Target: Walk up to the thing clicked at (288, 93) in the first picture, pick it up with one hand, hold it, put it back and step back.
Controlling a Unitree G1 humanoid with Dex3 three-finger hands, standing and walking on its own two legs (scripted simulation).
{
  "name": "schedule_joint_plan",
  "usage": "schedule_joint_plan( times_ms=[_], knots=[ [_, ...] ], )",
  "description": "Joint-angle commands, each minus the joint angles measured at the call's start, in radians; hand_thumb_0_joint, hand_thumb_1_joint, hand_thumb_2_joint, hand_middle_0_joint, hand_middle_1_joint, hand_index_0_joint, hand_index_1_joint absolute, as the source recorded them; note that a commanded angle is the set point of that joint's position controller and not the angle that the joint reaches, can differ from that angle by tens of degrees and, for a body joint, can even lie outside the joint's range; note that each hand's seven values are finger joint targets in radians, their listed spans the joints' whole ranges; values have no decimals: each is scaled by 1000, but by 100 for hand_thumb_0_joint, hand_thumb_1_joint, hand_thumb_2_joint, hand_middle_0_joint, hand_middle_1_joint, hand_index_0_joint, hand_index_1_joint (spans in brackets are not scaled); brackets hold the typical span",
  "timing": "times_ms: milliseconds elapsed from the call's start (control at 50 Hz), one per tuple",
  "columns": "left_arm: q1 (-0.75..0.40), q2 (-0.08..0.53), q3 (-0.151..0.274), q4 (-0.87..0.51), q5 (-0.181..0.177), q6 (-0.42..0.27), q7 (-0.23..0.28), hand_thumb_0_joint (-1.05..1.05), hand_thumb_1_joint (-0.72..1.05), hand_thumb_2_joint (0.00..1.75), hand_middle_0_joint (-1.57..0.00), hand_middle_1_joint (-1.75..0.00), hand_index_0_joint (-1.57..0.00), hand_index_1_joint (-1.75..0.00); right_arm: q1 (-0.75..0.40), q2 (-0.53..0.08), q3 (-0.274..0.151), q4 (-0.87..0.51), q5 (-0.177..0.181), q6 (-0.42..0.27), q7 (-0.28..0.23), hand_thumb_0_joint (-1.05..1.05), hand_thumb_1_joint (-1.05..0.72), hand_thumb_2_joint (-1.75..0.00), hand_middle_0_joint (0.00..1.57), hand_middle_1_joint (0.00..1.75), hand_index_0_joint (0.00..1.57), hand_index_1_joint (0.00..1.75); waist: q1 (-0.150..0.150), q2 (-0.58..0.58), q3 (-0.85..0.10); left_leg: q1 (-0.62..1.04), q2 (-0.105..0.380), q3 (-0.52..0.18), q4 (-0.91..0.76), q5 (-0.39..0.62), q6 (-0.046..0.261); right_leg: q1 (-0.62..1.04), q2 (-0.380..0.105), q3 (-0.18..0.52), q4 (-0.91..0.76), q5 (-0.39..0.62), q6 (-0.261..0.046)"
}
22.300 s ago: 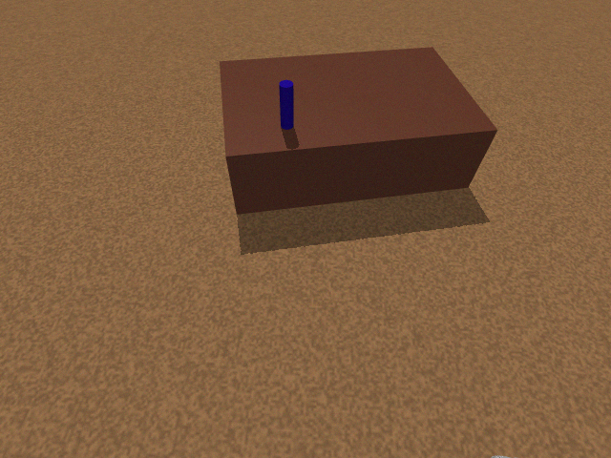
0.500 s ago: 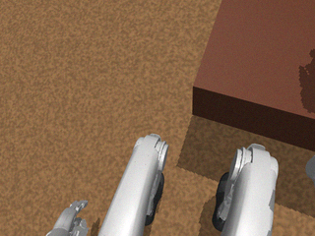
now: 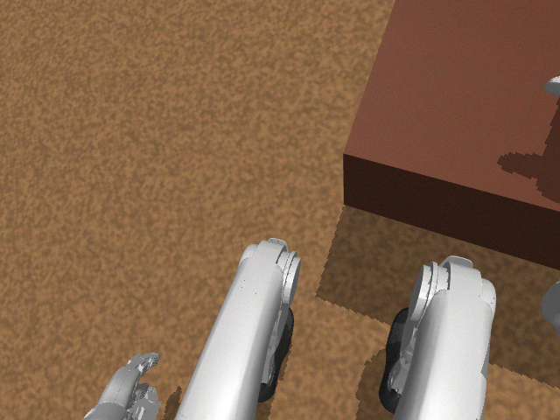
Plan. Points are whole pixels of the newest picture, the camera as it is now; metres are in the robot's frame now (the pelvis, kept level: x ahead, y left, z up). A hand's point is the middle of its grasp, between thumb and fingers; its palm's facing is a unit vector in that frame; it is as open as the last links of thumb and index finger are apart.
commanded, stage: withdraw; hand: right
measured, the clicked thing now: out of the picture +0.53 -0.32 +0.03
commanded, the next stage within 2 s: rise in 0.44 s
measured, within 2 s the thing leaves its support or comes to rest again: neither
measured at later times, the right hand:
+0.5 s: hand out of the picture +0.53 -0.39 +0.13, palm faces +0.40 +0.91 -0.06, open 17.1 cm
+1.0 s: hand out of the picture +0.46 -0.46 +0.21, palm faces +0.52 +0.75 -0.40, open 17.0 cm
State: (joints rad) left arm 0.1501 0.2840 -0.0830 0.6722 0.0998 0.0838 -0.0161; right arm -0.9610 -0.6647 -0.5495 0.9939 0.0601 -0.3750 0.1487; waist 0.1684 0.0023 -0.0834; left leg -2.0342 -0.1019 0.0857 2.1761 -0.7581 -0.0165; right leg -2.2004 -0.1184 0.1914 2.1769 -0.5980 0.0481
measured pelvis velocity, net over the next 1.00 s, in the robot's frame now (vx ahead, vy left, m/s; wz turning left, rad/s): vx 0.03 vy -0.02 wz -0.08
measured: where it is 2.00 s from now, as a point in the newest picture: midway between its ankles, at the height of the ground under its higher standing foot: (329, 373)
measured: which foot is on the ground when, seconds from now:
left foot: down 0.00-1.00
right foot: down 0.00-1.00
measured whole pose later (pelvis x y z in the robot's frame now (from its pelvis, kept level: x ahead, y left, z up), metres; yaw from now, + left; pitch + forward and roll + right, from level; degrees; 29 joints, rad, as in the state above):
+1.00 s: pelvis +0.03 -0.02 +0.21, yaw -5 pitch +30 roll +8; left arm 0.22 0.26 -0.04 0.64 0.01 0.13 -0.03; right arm -0.80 -0.80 -0.50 1.10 -0.13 -0.09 -0.04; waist 0.13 -0.04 -0.13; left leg -1.35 -0.07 0.05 1.44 -0.62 -0.03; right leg -1.51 -0.12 0.09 1.50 -0.52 0.01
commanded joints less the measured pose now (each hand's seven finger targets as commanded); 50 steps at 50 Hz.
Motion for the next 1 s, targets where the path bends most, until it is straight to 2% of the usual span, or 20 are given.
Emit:
schedule_joint_plan(
  times_ms=[0, 60, 200, 240, 300, 400, 440, 540, 560, 580, 600, 700, 740, 800, 840, 880, 920, 940, 960, 980],
  knots=[
    [195, 223, 77, -21, 2, -2, 12, 0, 89, 91, -20, -30, -19, -31, -361, -256, -1, -219, 16, -62, 2, 0, 40, -16, 32, 24, 31, 24, 10, -267, -683, 258, -9, 64, -273, 273, 52, 597, 6, -89, -183, 132, -68],
    [192, 230, 75, -20, -1, 0, 12, 0, 89, 91, -20, -29, -19, -30, -357, -301, -28, -218, 19, -64, 1, 0, 41, -15, 19, 18, 19, 18, -2, -255, -672, 260, -9, 59, -270, 276, 51, 571, 8, -90, -175, 132, -70],
    [196, 237, 85, -33, -11, 14, 21, 0, 88, 91, -19, -29, -18, -30, -418, -465, -102, -327, 10, -43, 9, 0, 46, -5, 9, 6, 8, 6, -30, -301, -809, 361, -8, 36, -318, 287, 48, 663, 3, -107, -217, 148, -71],
    [208, 243, 91, -12, -18, 15, 26, 0, 88, 91, -19, -29, -18, -30, -395, -466, -110, -271, 16, -20, 20, 0, 49, -4, 8, 6, 8, 6, -16, -261, -769, 388, -10, 33, -354, 269, 42, 645, 2, -106, -232, 122, -74],
    [219, 246, 88, 22, -29, 16, 35, 0, 88, 90, -19, -29, -18, -30, -418, -561, -136, -256, 12, 4, 49, 0, 52, -5, 7, 6, 7, 6, -22, -288, -756, 411, -7, 27, -397, 230, 43, 672, 2, -108, -279, 87, -76],
    [234, 235, 80, 15, -54, 4, 40, 0, 89, 89, -19, -29, -19, -30, -414, -556, -118, -228, 31, 44, 117, 0, 51, -6, 6, 5, 6, 5, 7, -269, -769, 458, -6, 27, -465, 309, 38, 791, -1, -95, -329, 187, -83],
    [237, 240, 77, 37, -60, -5, 38, 0, 89, 89, -20, -30, -20, -30, -344, -489, -91, -78, 38, 68, 144, 0, 47, -6, 6, 5, 6, 5, 29, -222, -638, 419, -6, 37, -478, 299, 37, 741, 1, -83, -341, 173, -87],
    [223, 241, 64, -28, -71, -29, 21, 0, 85, 91, -21, -30, -20, -30, -339, -436, -41, -21, 43, 74, 177, 0, 44, 0, 9, 1, 10, 1, 44, -205, -580, 418, -2, 31, -519, 302, 39, 727, 6, -80, -386, 162, -92],
    [225, 225, 81, -34, -73, -2, 10, 0, 86, 91, -21, -31, -21, -31, -260, -597, -42, 82, -122, 133, 118, 0, 36, -8, 5, 5, 6, 5, -36, -240, -609, 440, -4, 1, -566, 274, 44, 815, 9, -109, -460, 156, -87],
    [241, 232, 93, -49, -76, 10, 0, 0, 87, 91, -21, -31, -21, -31, -314, -549, -34, 34, -112, 151, 74, 0, 35, -10, 5, 6, 6, 6, -8, -256, -632, 467, -1, 6, -576, 289, 43, 839, 7, -106, -479, 169, -85],
    [246, 234, 98, -60, -74, 20, -9, 0, 87, 91, -21, -31, -21, -31, -398, -540, -24, -52, -124, 152, 52, 0, 37, -9, 5, 6, 6, 6, -14, -287, -671, 460, 0, 6, -589, 290, 45, 897, 9, -105, -503, 178, -83],
    [256, 250, 120, -96, -83, 48, -27, 0, 88, 91, -20, -31, -20, -31, -413, -735, -86, -234, -194, 188, -54, 0, 43, -7, 5, 5, 6, 5, -79, -391, -865, 572, 11, -1, -664, 330, 41, 1178, 4, -90, -607, 290, -68],
    [255, 228, 120, -104, -83, 55, -26, 0, 90, 90, -20, -30, -20, -30, -398, -711, -73, -275, -199, 194, -94, 0, 48, -10, 6, 7, 6, 7, -80, -394, -888, 649, 13, -14, -723, 365, 35, 1249, 2, -97, -645, 332, -69],
    [235, 199, 106, -93, -84, 56, -19, 0, 90, 90, -20, -30, -20, -30, -217, -570, -34, -67, -206, 222, -155, 0, 46, -11, 6, 7, 6, 7, -49, -281, -691, 700, 14, -11, -802, 374, 24, 1188, 6, -97, -715, 282, -70],
    [223, 185, 98, -79, -81, 48, -12, 0, 90, 90, -20, -30, -20, -30, -187, -498, -9, -49, -204, 221, -178, 0, 45, -11, 6, 7, 6, 7, -41, -282, -637, 703, 15, -8, -839, 396, 24, 1222, 6, -95, -757, 298, -67],
    [242, 225, 129, -70, -83, 48, 1, 0, 90, 90, -20, -30, -20, -30, -198, -515, -19, -137, -200, 223, -195, 0, 44, -12, 6, 7, 6, 7, -55, -331, -674, 720, 18, -8, -875, 401, 29, 1359, 4, -89, -809, 340, -58],
    [234, 199, 126, -68, -91, 40, -1, 0, 90, 90, -20, -30, -20, -30, -20, -320, 66, 12, -178, 252, -194, 0, 51, -8, 6, 6, 6, 6, -31, -241, -547, 749, 15, 3, -929, 417, 28, 1335, 3, -81, -856, 339, -62],
    [240, 193, 128, -69, -94, 40, 2, 0, 90, 90, -20, -30, -20, -30, 3, -276, 83, 1, -170, 257, -198, 0, 49, -9, 6, 6, 6, 6, -22, -207, -520, 771, 14, 9, -951, 427, 28, 1340, 4, -75, -883, 346, -60],
    [231, 187, 128, -75, -100, 39, 7, 0, 90, 90, -20, -30, -20, -30, 19, -298, 64, -64, -161, 261, -208, 0, 45, -11, 6, 7, 6, 7, -48, -221, -532, 812, 16, 6, -971, 426, 34, 1363, 8, -75, -924, 344, -59],
    [230, 183, 128, -79, -103, 37, 9, 0, 90, 90, -20, -30, -20, -30, 54, -267, 89, -87, -154, 270, -210, 0, 48, -10, 6, 7, 6, 7, -50, -214, -554, 861, 17, 6, -1000, 454, 33, 1410, 10, -82, -945, 377, -60]
  ],
)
